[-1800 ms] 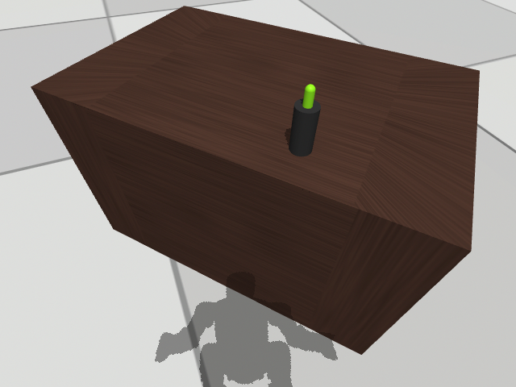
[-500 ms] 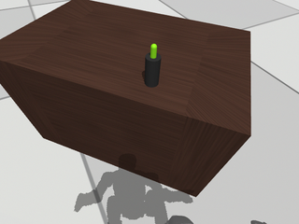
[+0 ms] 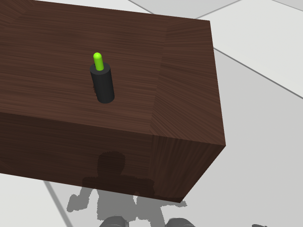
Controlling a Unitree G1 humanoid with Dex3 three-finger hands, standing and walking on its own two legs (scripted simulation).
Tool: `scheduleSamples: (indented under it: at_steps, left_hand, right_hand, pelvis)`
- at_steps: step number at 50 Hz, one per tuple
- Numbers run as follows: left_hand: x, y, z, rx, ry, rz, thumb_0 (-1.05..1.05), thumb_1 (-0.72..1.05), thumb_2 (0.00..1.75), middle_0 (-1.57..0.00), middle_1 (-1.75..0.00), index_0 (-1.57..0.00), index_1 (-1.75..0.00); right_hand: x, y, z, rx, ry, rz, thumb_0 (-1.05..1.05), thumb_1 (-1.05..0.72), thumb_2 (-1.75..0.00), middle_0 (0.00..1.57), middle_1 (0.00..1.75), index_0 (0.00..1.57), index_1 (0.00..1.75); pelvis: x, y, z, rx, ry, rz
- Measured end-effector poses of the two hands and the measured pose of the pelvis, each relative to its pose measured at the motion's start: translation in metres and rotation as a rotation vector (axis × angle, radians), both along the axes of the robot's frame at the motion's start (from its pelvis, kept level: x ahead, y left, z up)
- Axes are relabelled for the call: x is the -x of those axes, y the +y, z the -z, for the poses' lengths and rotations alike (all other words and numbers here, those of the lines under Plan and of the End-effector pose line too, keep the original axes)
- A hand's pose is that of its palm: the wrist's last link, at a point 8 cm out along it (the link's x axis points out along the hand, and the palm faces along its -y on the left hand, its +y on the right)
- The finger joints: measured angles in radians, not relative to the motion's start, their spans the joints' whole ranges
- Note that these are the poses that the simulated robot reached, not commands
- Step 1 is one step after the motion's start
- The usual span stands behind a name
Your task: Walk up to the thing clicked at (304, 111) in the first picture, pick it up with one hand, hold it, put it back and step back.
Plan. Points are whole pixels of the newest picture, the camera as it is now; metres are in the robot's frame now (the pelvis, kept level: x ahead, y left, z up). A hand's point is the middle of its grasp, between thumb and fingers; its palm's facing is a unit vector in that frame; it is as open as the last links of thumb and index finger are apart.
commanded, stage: walk up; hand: left
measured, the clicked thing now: (102, 77) +0.50 +0.15 +0.09
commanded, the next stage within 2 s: stand in 1.74 s
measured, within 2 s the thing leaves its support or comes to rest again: neither
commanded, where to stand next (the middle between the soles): +0.05 +0.00 m, yaw -8 degrees
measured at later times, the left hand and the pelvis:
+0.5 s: hand (63, 221) +0.15 +0.24 -0.13, palm faces -0.18 -0.89 -0.42, open 7.4 cm; pelvis +0.01 -0.01 +0.00, yaw -8 degrees
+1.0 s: hand out of the picture +0.13 +0.24 -0.12, palm faces -0.19 -0.92 -0.35, open 7.4 cm; pelvis +0.00 +0.01 +0.03, yaw -10 degrees
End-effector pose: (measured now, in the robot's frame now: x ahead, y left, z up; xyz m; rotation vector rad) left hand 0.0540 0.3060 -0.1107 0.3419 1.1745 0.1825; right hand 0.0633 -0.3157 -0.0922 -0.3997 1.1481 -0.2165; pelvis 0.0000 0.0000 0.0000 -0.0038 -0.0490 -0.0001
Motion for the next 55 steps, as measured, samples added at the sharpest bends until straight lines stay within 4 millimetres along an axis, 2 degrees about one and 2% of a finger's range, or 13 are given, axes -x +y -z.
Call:
scheduleSamples:
  at_steps: [4, 7, 10, 13, 16, 21, 28, 35, 47, 55]
  left_hand:
    - [-0.043, 0.002, -0.004, -0.019, -0.037, 0.061, 0.01, 0.91, 0.90, -0.20, -0.30, -0.20, -0.30]
    - [-0.068, 0.001, -0.012, -0.032, -0.065, 0.097, 0.01, 0.91, 0.90, -0.20, -0.30, -0.20, -0.30]
    - [-0.086, -0.004, -0.020, -0.055, -0.086, 0.134, 0.01, 0.91, 0.90, -0.20, -0.30, -0.20, -0.30]
    - [-0.095, -0.010, -0.024, -0.085, -0.108, 0.157, 0.01, 0.91, 0.90, -0.20, -0.30, -0.20, -0.30]
    - [-0.097, -0.018, -0.029, -0.094, -0.112, 0.182, 0.01, 0.91, 0.90, -0.20, -0.30, -0.20, -0.30]
    - [-0.097, -0.025, -0.030, -0.086, -0.093, 0.207, 0.01, 0.90, 0.90, -0.20, -0.30, -0.20, -0.30]
    - [-0.100, -0.026, -0.016, -0.031, -0.088, 0.180, 0.01, 0.90, 0.90, -0.20, -0.30, -0.21, -0.30]
    - [-0.092, -0.030, -0.014, 0.007, -0.057, 0.180, 0.01, 0.90, 0.90, -0.20, -0.30, -0.20, -0.30]
    - [-0.080, -0.021, -0.024, 0.008, 0.005, 0.163, 0.01, 0.90, 0.90, -0.20, -0.30, -0.20, -0.30]
    - [-0.079, -0.015, -0.025, 0.010, 0.033, 0.154, 0.01, 0.91, 0.90, -0.20, -0.30, -0.20, -0.30]
  right_hand:
    - [0.002, 0.008, -0.003, -0.022, -0.003, 0.045, 0.01, -0.90, -0.90, 0.20, 0.30, 0.20, 0.30]
    - [0.001, 0.006, -0.004, -0.028, -0.008, 0.057, 0.01, -0.90, -0.90, 0.21, 0.30, 0.21, 0.30]
    - [0.002, -0.002, 0.001, -0.034, -0.014, 0.071, 0.00, -0.90, -0.90, 0.21, 0.30, 0.21, 0.30]
    - [0.004, -0.014, 0.012, -0.043, -0.012, 0.098, 0.00, -0.90, -0.90, 0.21, 0.30, 0.21, 0.30]
    - [0.004, -0.019, 0.016, -0.053, -0.001, 0.136, 0.01, -0.90, -0.90, 0.20, 0.30, 0.20, 0.30]
    - [0.003, -0.020, 0.016, -0.058, -0.024, 0.158, 0.01, -0.90, -0.90, 0.20, 0.30, 0.20, 0.30]
    - [0.016, -0.007, 0.012, -0.052, -0.011, 0.159, 0.01, -0.90, -0.90, 0.20, 0.30, 0.20, 0.30]
    - [0.024, -0.001, 0.003, -0.060, -0.010, 0.184, 0.01, -0.90, -0.90, 0.20, 0.30, 0.20, 0.30]
    - [0.033, 0.008, -0.004, -0.076, 0.015, 0.210, 0.01, -0.90, -0.90, 0.20, 0.30, 0.20, 0.30]
    - [0.038, 0.015, -0.007, -0.084, 0.038, 0.233, 0.01, -0.90, -0.90, 0.20, 0.30, 0.20, 0.30]
  pelvis:
    - [-0.006, 0.000, -0.004, 0.009, 0.004, 0.032]
    - [-0.010, -0.002, -0.007, 0.012, 0.014, 0.052]
    - [-0.011, -0.006, -0.006, 0.014, 0.018, 0.071]
    - [-0.011, -0.013, 0.000, 0.030, 0.009, 0.081]
    - [-0.013, -0.017, -0.002, 0.006, 0.010, 0.104]
    - [-0.014, -0.013, -0.004, -0.013, 0.017, 0.128]
    - [-0.010, -0.005, -0.005, -0.021, 0.003, 0.141]
    - [-0.006, -0.003, -0.013, -0.011, -0.005, 0.153]
    - [-0.001, 0.006, -0.027, -0.009, -0.001, 0.174]
    - [-0.004, 0.011, -0.032, -0.010, 0.000, 0.183]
